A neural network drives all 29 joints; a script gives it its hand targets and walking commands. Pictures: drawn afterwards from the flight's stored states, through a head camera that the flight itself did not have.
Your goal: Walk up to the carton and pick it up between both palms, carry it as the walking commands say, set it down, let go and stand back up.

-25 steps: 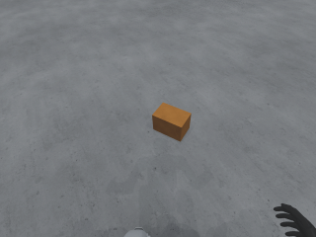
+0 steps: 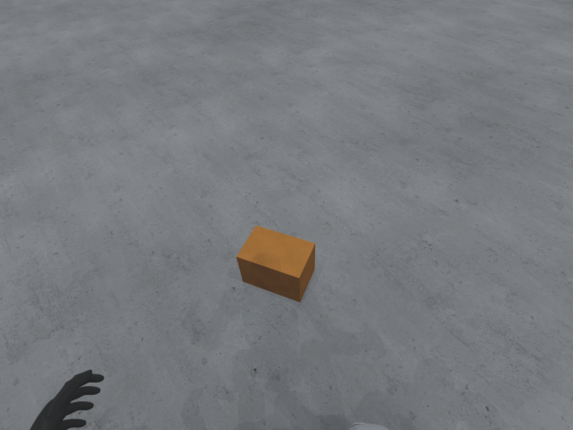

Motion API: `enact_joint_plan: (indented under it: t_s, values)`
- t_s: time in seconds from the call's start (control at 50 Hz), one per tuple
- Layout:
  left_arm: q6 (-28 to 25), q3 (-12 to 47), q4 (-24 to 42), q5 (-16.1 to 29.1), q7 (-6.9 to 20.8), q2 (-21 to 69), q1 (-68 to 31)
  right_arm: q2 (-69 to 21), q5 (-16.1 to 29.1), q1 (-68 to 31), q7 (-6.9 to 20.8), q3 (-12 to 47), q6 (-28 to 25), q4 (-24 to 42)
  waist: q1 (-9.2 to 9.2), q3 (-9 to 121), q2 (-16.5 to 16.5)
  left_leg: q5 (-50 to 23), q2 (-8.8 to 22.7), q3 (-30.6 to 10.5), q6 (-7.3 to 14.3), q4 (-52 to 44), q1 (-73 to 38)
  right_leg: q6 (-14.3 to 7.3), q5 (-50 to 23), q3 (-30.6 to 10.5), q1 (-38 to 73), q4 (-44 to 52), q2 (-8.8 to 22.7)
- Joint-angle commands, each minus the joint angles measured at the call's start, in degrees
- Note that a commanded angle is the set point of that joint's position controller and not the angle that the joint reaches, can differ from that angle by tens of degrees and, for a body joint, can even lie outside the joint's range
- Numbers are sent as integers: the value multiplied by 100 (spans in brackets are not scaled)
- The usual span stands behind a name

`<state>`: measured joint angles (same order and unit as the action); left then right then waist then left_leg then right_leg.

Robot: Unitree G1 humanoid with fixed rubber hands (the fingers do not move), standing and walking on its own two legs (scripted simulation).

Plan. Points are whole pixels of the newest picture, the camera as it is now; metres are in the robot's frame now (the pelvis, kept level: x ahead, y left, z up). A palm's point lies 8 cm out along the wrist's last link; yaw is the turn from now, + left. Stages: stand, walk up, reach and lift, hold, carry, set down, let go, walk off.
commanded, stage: walk up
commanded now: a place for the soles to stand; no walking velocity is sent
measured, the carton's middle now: (277, 263) +0.84 +0.03 -0.66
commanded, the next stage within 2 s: none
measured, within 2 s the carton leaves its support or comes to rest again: neither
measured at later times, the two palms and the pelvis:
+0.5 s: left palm (71, 343) +0.30 +0.35 -0.05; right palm (480, 280) +0.32 -0.30 -0.01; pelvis +0.20 +0.03 +0.01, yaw +1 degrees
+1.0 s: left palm (100, 263) +0.46 +0.35 -0.06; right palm (421, 201) +0.53 -0.29 -0.05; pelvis +0.37 +0.02 +0.01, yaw +1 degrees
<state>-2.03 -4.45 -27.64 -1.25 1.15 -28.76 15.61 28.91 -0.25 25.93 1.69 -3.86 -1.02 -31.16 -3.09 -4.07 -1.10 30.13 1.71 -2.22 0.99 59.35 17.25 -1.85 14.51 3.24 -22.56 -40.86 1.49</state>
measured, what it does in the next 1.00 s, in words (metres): walks ahead: left foot, then right foot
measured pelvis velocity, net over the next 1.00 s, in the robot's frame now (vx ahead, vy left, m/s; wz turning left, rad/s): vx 0.37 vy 0.02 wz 0.03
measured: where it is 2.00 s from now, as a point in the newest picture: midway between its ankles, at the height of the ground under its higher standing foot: (249, 377)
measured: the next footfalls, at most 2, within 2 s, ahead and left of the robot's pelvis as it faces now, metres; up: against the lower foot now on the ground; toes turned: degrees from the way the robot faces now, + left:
left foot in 0.28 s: +0.27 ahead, +0.16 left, +0.00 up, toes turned +4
right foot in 0.64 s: +0.41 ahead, -0.11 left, +0.00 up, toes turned -3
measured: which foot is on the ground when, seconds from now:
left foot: up 0.00-0.26, down 0.28-0.64, up 0.66-0.88, down 0.90-1.00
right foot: down 0.00-0.30, up 0.32-0.62, down 0.64-1.00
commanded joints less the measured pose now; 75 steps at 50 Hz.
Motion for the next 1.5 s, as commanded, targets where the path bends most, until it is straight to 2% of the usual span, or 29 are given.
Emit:
enact_joint_plan:
  t_s: [0.0,0.04,0.08,0.18,0.24,0.26,0.28,0.3,0.32,0.34,0.38,0.42,0.52,0.56,0.6,0.62,0.64,0.66,0.68,0.76,0.8,0.84,0.88,0.9,0.92,0.96,1.0,1.1,1.48]
  values:
    - [-63,-450,133,-26,-188,-1337,1057,992,52,-365,-56,-278,-106,710,709,-3,617,-279,75,-572,11,987,2629,-1379,1850,-2992,1914,2331,1992]
    - [-86,-369,188,-39,-152,-1120,658,908,-13,-118,-17,-272,-85,459,491,-2,1054,-539,212,-302,-103,198,1926,-1202,867,-1991,1339,2355,1599]
    - [-113,-359,194,-31,-112,-1106,672,748,-69,-266,59,-233,-46,470,501,-31,1209,-646,235,50,-123,-495,1524,-1201,248,-1480,1090,2322,1523]
    - [-122,-340,201,27,26,-1219,706,558,-64,-862,169,-246,-44,663,522,-231,1124,-1780,69,461,18,-1916,450,-971,843,-896,389,2272,1326]
    - [-71,-283,213,36,64,-1115,727,703,-72,-592,115,-367,-70,573,281,-64,680,-1833,-222,608,137,-2384,-840,-670,1275,-617,-102,1570,1210]
    - [-68,-218,235,29,59,-947,797,877,-73,-176,50,-454,-91,451,27,240,281,-1371,-259,348,248,-2524,-1611,-472,976,-389,-340,583,1061]
    - [-87,-99,353,82,57,-576,889,1249,-130,327,-59,-589,-118,395,-331,719,-835,-94,784,-1351,591,-3063,-2336,-138,868,5,-943,-1435,712]
    - [-53,-128,624,147,44,-669,704,1667,-87,468,-161,-667,-126,548,-520,747,-1235,1177,2110,-4151,1297,-4450,-2355,88,2106,-297,-2021,-2643,-259]
    - [33,-278,647,110,-42,-1055,442,1598,-67,311,-234,-617,-105,564,-442,352,-291,1116,2329,-3955,1608,-4443,-1828,83,1826,-1157,-2131,-3198,-105]
    - [56,-268,528,161,-39,-1078,528,1483,-91,130,-262,-546,-109,561,-247,59,-227,406,2102,-3195,1551,-4174,-1491,79,1543,-1171,-2034,-3164,32]
    - [73,-254,259,157,-37,-1040,852,1265,-93,-279,-239,-461,-108,600,20,-92,-632,-448,1578,-1938,1275,-4167,-935,84,1076,-1145,-1572,-2412,233]
    - [100,-230,86,91,13,-928,959,1094,-89,-407,-187,-412,-137,617,111,-8,-906,-1210,1400,-1268,1234,-4150,-568,186,910,-833,-1115,-1944,209]
    - [96,-158,213,20,179,-591,384,1181,-90,-437,-69,-397,-172,631,121,-195,-980,-735,1154,-604,1047,-4146,109,108,146,-134,-86,-166,252]
    - [79,-214,197,21,192,-623,371,1222,-42,-510,-26,-375,-146,586,248,-179,-718,-140,1124,-485,913,-3938,495,50,-336,72,665,390,67]
    - [49,-311,94,-9,115,-797,596,1019,-52,-450,2,-262,-122,514,482,-28,-284,-176,952,-268,669,-3152,916,-20,11,111,1651,597,-185]
    - [18,-381,16,-6,32,-959,946,788,-81,-401,-7,-187,-122,512,742,166,252,-551,721,10,472,-2044,1256,-164,525,-557,2254,972,178]
    - [-4,-497,84,-7,-82,-1472,1220,456,-32,-419,2,-94,-143,699,977,578,1508,15,40,535,40,-12,2051,-810,1912,-3027,2668,1838,1749]
    - [16,-573,124,28,-150,-1722,1392,930,-7,-467,-79,-254,-76,841,1043,400,1156,623,-229,-36,11,780,2317,-1523,2423,-4372,2051,2557,2440]
    - [7,-507,126,55,-183,-1565,1343,1161,6,-610,-116,-313,-17,842,946,117,618,345,-93,-406,4,1183,2422,-1646,2045,-3861,1913,2405,2339]
    - [6,-303,221,26,-196,-1121,449,842,-23,-123,-110,-230,12,383,464,134,1197,-219,133,-47,-98,-221,1224,-1136,-812,-1607,1058,1893,1495]
    - [10,-187,231,63,-159,-984,143,585,7,-246,-105,-152,54,270,382,227,1255,-537,127,192,-104,-1320,150,-928,-2372,-931,475,1500,1273]
    - [31,-107,134,186,-112,-1012,26,583,41,-392,-157,-127,56,92,291,345,1161,-1670,-94,454,-34,-2239,-682,-705,-2853,-679,247,983,1087]
    - [46,13,45,262,-75,-795,-29,832,42,-663,-219,-180,44,-46,200,534,773,-2670,225,-122,121,-2947,-1268,-209,-1480,-681,-25,750,986]
    - [49,97,8,280,-60,-518,138,1156,21,-885,-238,-221,23,-43,305,732,-172,-2981,1065,-1205,269,-3381,-1240,94,-158,-443,-65,193,649]
    - [149,87,-133,356,-123,-606,386,1284,108,-1352,-235,-192,-14,56,461,771,-272,-2760,1602,-1694,796,-3412,-250,235,753,-311,872,232,256]
    - [177,50,-416,306,-177,-877,-49,1022,163,-1796,-188,-62,32,-230,436,287,-182,-2066,967,-927,387,-3189,134,97,373,-576,1153,1047,442]
    - [66,62,-688,300,-152,-1013,-268,882,232,-1810,-169,7,23,-537,307,249,-129,-3050,571,-527,101,-2930,-427,36,-796,-730,886,1343,759]
    - [8,147,-1349,303,-147,-824,-528,794,213,-2138,-171,46,-14,-1137,334,770,-123,-4198,663,-420,208,-3069,-1089,101,-1548,-459,1364,1525,721]
    - [55,131,-3226,237,-135,-604,-1480,566,187,-2721,-212,117,-52,-2796,336,566,112,-3200,623,-336,145,-4307,-1098,146,-865,-361,1972,2593,830]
